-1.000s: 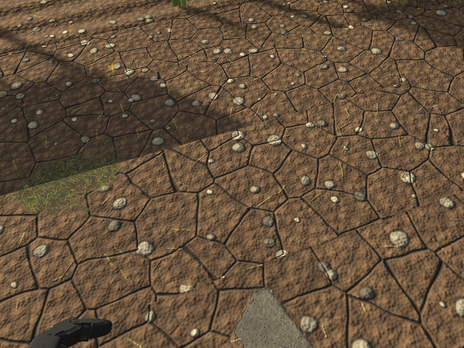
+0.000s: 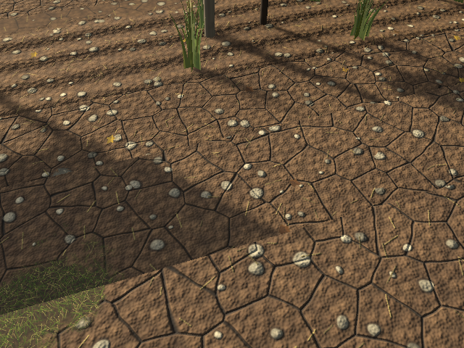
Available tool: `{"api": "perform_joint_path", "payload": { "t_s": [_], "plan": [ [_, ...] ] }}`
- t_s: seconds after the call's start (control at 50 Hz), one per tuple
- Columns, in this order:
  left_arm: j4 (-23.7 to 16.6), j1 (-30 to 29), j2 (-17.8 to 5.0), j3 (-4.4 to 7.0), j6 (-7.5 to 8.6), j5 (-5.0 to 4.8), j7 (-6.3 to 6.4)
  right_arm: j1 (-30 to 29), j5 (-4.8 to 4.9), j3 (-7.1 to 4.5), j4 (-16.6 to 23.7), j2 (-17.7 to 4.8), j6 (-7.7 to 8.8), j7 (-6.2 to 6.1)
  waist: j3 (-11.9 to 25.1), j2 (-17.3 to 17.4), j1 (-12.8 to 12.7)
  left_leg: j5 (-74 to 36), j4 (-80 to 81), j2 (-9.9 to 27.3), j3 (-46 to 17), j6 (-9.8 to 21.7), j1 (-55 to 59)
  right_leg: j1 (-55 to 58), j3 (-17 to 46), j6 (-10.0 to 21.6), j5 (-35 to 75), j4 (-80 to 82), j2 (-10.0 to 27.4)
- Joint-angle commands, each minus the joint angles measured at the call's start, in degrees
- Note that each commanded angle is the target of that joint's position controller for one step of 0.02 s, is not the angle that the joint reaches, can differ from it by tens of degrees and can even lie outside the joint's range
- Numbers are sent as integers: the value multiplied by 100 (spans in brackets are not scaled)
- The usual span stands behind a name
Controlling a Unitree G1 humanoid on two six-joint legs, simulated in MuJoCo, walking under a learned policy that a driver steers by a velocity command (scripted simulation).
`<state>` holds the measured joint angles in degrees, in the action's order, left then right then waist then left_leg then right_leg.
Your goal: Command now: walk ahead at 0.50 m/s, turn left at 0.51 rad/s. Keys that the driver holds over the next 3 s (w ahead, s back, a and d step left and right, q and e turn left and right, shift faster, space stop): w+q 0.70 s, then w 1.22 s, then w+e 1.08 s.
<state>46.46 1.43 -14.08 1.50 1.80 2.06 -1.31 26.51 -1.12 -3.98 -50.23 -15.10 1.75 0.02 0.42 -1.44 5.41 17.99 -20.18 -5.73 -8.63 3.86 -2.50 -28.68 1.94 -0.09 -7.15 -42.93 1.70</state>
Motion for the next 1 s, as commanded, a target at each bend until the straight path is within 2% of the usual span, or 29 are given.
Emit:
{"api": "perform_joint_path", "payload": {
  "t_s": [0.02, 0.04, 0.06, 0.08, 0.1, 0.12, 0.14, 0.2, 0.24, 0.26, 0.36, 0.42, 0.48, 0.52, 0.56, 0.58, 0.6, 0.62, 0.64, 0.66, 0.68, 0.72, 0.78, 0.82, 0.88, 0.94, 0.96, 0.98, 1.0],
  "plan": [
    [43, 1296, -756, 304, 127, 10, 31, -879, -70, -217, 684, -961, 67, 4, 296, 703, -1119, -4275, -1193, 1289, -909, 835, -1006, 1877, -309, 172, -411, -29, -316],
    [180, 1922, -753, 309, 197, 17, 53, -980, 98, -261, 722, -977, 75, 32, 319, 336, -1461, -3803, -2243, 991, -840, 642, -1389, 2584, -90, 222, -741, 1371, -274],
    [268, 2480, -1076, 421, 267, 135, 100, -951, 149, -193, 778, -579, 109, 12, 444, -486, -1647, -2200, -4052, 452, -480, 412, -2145, 3388, 906, 445, -1219, 2028, 584],
    [178, 2337, -1211, 371, 292, 59, 97, -137, 42, -72, 764, 43, 111, -47, 411, -1183, -841, 1451, -5366, 27, -209, 360, -3318, 3940, 2242, 638, 697, 1566, 1884],
    [173, 2223, -1440, 477, 318, -145, 73, 152, 3, -68, 882, -234, 96, -63, 474, -1675, -602, 1395, -5774, 92, 214, 317, -4239, 3639, 3995, 1352, -230, 2587, 2323],
    [-21, 1577, -893, 356, 392, -147, 40, -420, -60, -192, 775, -692, -12, -40, -390, -457, -516, 901, -5601, 568, 84, 271, -4410, 2755, 3377, 1529, -860, 2799, 2209],
    [-113, 1235, -603, 283, 430, -141, -1, -814, -73, -257, 805, -856, -117, 53, -725, -45, -512, 528, -5158, 743, 82, 161, -4081, 2132, 2476, 1425, -583, 2837, 1866],
    [236, 1596, -888, 365, 486, -2, 60, -1228, -171, -182, 946, -572, -330, 247, -748, -268, -509, -420, -4726, 786, 410, -41, -3649, 1754, 974, 1139, 496, 2865, 1279],
    [358, 1914, -853, 360, 546, -44, 103, -1426, -185, -190, 948, -602, -345, 281, -496, -254, -593, -1178, -4643, 725, 440, 60, -4035, 2352, 594, 1027, 1190, 2601, 1245],
    [413, 1946, -724, 322, 638, -74, 121, -1817, -78, -240, 989, -662, -277, 252, -615, -319, -601, -1645, -3858, 735, 336, 60, -4325, 2600, 173, 685, 346, 2589, 924],
    [499, 2316, -514, 220, 691, 1, 217, -2600, -72, -76, 1062, -263, -247, 510, -626, -154, -771, -4539, -2113, 519, 815, 151, -3192, 1793, -347, 597, -1222, 2155, 800],
    [643, 2687, -291, 116, 632, 71, 206, -3113, -46, 34, 1008, -129, -203, 488, -873, -11, -1009, -5257, -1407, 525, 1160, 186, -2731, 1621, -632, 532, -1687, 1485, 752],
    [719, 2995, -468, 124, 489, 112, 324, -3354, -148, 126, 936, -106, -150, 388, -1096, 208, -1156, -4816, -675, 520, 1397, 60, -2535, 1984, -749, 528, -1187, 451, 766],
    [896, 3254, -554, 116, 334, 106, 403, -2548, -323, 134, 578, -158, -114, 248, -765, 352, -892, -4351, -34, 427, 1581, 104, -1826, 2534, -873, 577, 218, -1076, 626],
    [937, 3095, -759, 211, 142, -11, 437, -426, -401, -66, -142, -458, -85, 90, 46, 430, 177, -4491, 849, 684, 1100, 619, 369, 1845, -1129, 466, 934, -4458, 388],
    [819, 3173, -451, 190, 134, -42, 330, 137, -295, -229, -377, -1102, -65, 86, 384, 1216, 50, -7468, -1009, 1406, 747, 1020, 2481, -711, -1375, 329, -3813, -6773, -198],
    [346, 3253, -534, 135, 158, -271, 318, 528, 10, -332, -178, -1507, -32, 123, 1912, 1238, 166, -8765, -2547, 2692, -701, 1742, 4781, -2577, -361, 281, -3898, -7164, 170],
    [174, 2851, -751, 142, 154, -218, 329, 465, 97, -334, 31, -1316, -95, 109, 2338, 280, 422, -7214, -1859, 2883, -1332, 2023, 4599, -3034, -202, 177, -3341, -6995, 457],
    [-68, 2313, -750, 138, 269, -49, 297, 154, 101, -225, 116, -1074, -94, 20, 1791, -190, 165, -4673, -1055, 2678, -1247, 1716, 3720, -3294, 100, 270, -1952, -5610, 550],
    [-75, 2098, -626, 120, 292, 43, 243, -328, -36, -227, 69, -1078, -120, -130, 1177, 308, -158, -2322, -325, 2829, -2143, 2011, 2368, -3201, 57, 65, -1693, -5132, 523],
    [-165, 1649, -843, 201, 212, 123, 214, -935, 33, -111, 247, -814, -19, -171, 142, -400, -501, -2988, 163, 2512, -1784, 1857, 491, -2433, 101, -219, -1428, -3725, 719],
    [-175, 1659, -538, 138, 25, 124, 187, -1321, 21, -78, 227, -833, 100, -117, -272, -129, -916, -3802, 405, 1787, -1074, 1751, -1560, -532, -60, -468, -1184, -2115, 648],
    [-131, 1645, -154, 59, 96, -13, 119, -1276, 88, -49, 103, -615, 234, -26, 145, 381, -874, -4255, 205, 1164, -276, 1237, -1743, 676, -173, -134, 365, -599, 452],
    [-185, 1239, -218, 99, 117, -61, 101, -884, 146, -32, -39, -543, 201, 32, 82, 424, -598, -3759, 68, 1113, -314, 1036, -1287, 654, -211, 42, 811, -133, 311],
    [-576, 202, -371, 163, 119, -42, 42, -372, 69, -36, -140, -724, 64, 33, -358, 271, -238, -3191, 22, 1404, -777, 929, -567, 147, -256, 207, 183, 422, 130],
    [-238, 1292, -471, 251, 231, -13, 19, -436, 7, -44, -153, -846, 14, -49, -203, 170, -862, -3498, -1081, 1184, -518, 635, -616, 1603, -248, 496, -180, 1298, -171],
    [-13, 2284, -841, 348, 305, 75, 80, -488, -2, 1, -7, -674, 63, -54, 445, -455, -1272, -2879, -2670, 764, 1, 437, -1209, 2873, 838, 795, -412, 1551, 666],
    [93, 2884, -1490, 522, 234, -1, 106, 260, 160, 29, 21, -390, 96, -30, 1417, -1638, -1189, 466, -4713, -233, 669, 192, -2699, 4337, 3365, 1575, -1448, 2221, 2062],
    [116, 2614, -1152, 450, 99, -184, 94, -138, -15, -60, -27, -809, 87, -37, 848, -889, -1162, 1337, -5270, -100, 313, 222, -3573, 3970, 4028, 1559, -2304, 2670, 2109]
  ]
}}
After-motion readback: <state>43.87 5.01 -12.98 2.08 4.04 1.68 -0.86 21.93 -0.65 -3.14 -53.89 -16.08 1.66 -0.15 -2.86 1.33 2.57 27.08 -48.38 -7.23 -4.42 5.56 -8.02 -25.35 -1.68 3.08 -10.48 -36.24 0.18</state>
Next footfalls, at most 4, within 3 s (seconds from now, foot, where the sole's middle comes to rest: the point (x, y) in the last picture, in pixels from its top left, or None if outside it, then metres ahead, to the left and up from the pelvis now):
0.04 right None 0.10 -0.13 -0.78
0.56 left None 0.42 0.09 -0.95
0.96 right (204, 307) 0.72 0.04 -0.95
1.52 left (120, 303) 0.76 0.33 -0.95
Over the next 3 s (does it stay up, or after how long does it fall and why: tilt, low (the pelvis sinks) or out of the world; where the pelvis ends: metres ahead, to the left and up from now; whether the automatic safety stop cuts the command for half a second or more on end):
stays up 1.41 0.51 -0.36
